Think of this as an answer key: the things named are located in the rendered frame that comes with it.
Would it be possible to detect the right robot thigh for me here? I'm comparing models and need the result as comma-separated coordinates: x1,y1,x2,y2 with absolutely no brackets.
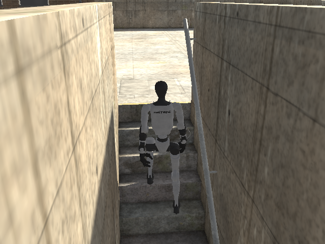
170,142,180,181

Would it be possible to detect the left robot hand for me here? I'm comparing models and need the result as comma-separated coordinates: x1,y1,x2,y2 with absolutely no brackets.
140,153,153,167

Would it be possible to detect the robot right upper arm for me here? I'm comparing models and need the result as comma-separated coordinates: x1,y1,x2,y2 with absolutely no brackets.
172,102,185,130

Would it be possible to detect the robot left forearm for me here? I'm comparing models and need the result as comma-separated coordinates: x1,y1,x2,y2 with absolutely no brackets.
139,126,147,154

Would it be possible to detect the right robot hand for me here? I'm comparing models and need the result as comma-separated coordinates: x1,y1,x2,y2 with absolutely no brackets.
178,141,186,153

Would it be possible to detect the robot right forearm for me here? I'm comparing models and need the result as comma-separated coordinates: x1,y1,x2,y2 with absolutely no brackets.
179,123,187,144

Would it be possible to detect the robot left upper arm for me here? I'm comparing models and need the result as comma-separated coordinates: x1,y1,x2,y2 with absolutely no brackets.
141,103,151,133

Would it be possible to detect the right robot shin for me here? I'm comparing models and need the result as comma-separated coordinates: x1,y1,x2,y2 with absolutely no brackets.
172,172,180,206

